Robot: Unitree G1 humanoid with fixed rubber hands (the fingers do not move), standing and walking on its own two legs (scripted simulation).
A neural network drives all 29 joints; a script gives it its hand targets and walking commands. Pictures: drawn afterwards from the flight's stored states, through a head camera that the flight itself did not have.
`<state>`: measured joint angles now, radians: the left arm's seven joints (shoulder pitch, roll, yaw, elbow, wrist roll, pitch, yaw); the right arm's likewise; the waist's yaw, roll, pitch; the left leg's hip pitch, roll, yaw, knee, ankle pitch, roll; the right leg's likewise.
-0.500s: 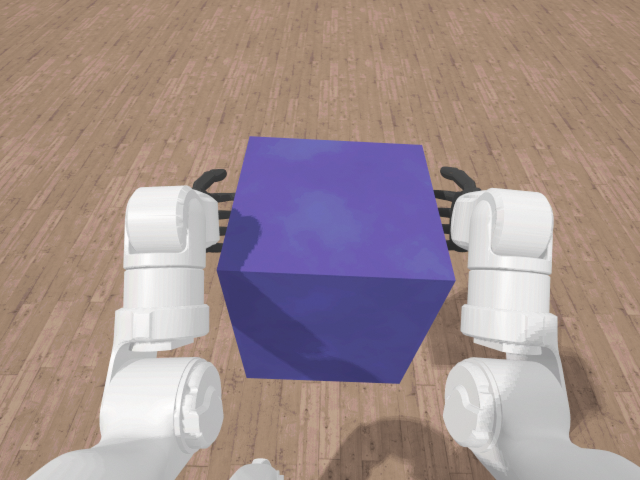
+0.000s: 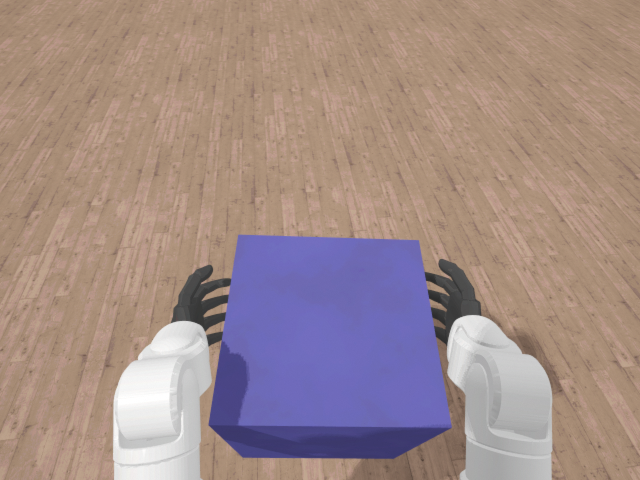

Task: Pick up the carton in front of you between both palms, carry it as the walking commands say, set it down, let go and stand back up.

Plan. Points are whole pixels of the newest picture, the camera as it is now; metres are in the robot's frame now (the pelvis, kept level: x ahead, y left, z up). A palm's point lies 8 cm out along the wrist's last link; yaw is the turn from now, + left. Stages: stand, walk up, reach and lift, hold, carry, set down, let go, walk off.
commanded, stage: carry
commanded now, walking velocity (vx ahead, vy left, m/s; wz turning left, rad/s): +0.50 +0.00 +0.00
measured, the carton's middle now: (323, 357) +0.28 +0.00 +0.01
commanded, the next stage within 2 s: none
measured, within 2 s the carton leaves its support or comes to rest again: neither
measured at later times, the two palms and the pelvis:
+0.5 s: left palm (210, 170) +0.57 +0.18 +0.07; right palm (390, 161) +0.59 -0.12 +0.08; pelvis +0.32 +0.02 -0.02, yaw +2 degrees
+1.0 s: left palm (245, 74) +0.89 +0.16 +0.08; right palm (380, 75) +0.91 -0.14 +0.08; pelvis +0.64 +0.00 -0.02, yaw +3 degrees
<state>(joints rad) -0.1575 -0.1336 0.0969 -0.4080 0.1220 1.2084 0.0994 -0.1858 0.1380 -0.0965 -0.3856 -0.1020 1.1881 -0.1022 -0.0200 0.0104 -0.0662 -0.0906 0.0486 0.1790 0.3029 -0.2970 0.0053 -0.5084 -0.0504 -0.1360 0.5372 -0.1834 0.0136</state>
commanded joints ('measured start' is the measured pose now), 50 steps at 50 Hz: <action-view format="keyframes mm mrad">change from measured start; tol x32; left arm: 1 -440 -880 -701 -49 -401 16 -248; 50 -417 -843 -664 54 -403 26 -266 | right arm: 1 -370 882 689 -16 395 40 277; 50 -441 832 704 -4 401 67 273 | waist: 1 5 148 -265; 6 50 -286 -263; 22 44 -164 -164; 27 -13 347 -354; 50 48 -311 -310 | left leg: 1 129 174 -45 46 497 71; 8 -650 49 -166 937 -207 8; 24 -141 -36 101 120 161 8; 27 375 370 -668 -77 86 223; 43 139 212 -54 -104 340 88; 47 -6 139 57 241 447 28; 50 -600 -32 -92 921 -191 -34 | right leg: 1 170 46 -98 -119 129 -10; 6 707 -372 651 -298 -2 -270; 21 511 -195 40 -334 173 -105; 25 313 -118 -84 82 267 -29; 29 -233 -32 112 726 -295 -20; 47 386 39 -140 -99 18 -41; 50 766 -384 628 -322 31 -248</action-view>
